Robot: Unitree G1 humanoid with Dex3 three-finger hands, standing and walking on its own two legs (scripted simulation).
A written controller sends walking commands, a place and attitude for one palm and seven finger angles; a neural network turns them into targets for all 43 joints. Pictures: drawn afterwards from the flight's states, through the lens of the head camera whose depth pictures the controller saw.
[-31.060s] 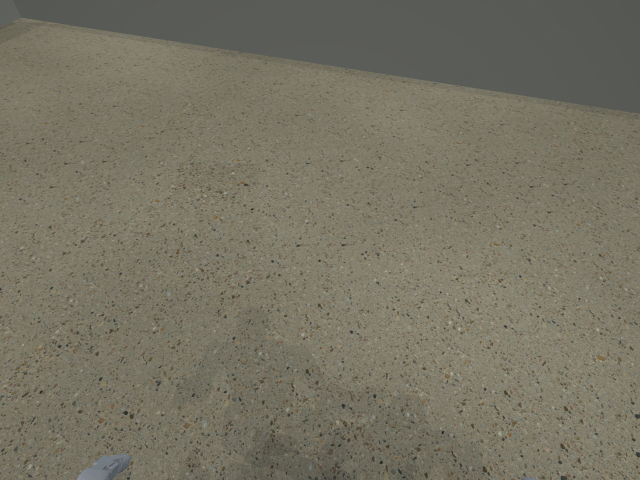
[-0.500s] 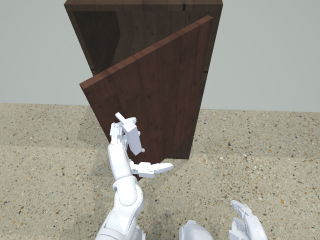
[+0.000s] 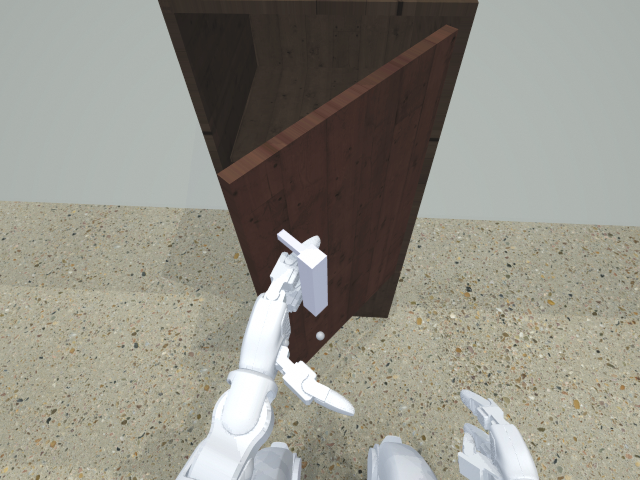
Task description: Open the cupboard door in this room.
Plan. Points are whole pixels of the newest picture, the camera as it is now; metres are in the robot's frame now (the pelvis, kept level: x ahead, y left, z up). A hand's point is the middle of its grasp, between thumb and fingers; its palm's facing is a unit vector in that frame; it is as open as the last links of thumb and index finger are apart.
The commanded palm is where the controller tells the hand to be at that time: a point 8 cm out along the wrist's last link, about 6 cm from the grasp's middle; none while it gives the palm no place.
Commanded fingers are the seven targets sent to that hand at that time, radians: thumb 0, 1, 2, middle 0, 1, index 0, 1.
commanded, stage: slide the hand sideways off the handle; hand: left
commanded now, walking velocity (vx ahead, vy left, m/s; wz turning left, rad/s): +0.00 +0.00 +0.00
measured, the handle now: (301, 273) +0.35 +0.04 +0.06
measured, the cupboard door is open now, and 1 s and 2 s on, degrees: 50 49 49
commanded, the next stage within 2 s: draw the hand back to the body in 1.00 s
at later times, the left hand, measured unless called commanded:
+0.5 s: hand (293, 353) +0.26 +0.05 +0.05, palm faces -0.11 -0.99 +0.02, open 16.1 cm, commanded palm +0.23 +0.11 +0.04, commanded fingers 0.00 -0.50 0.30 -0.15 -0.30 -0.15 -0.30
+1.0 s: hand (242, 396) +0.21 +0.10 +0.05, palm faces -0.05 -1.00 -0.02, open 16.3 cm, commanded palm +0.18 +0.15 +0.04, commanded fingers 0.00 -0.50 0.30 -0.15 -0.30 -0.15 -0.30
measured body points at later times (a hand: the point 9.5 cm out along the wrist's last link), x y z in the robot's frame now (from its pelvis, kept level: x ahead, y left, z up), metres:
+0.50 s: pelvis +0.01 +0.01 +0.00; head +0.07 +0.00 +0.44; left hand +0.26 +0.10 +0.05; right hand +0.19 -0.21 -0.09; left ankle +0.01 +0.11 -0.65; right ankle +0.05 -0.08 -0.65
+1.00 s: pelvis +0.01 -0.01 -0.02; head +0.08 -0.01 +0.43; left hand +0.21 +0.15 +0.05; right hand +0.21 -0.23 -0.09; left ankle +0.01 +0.11 -0.65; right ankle +0.05 -0.09 -0.65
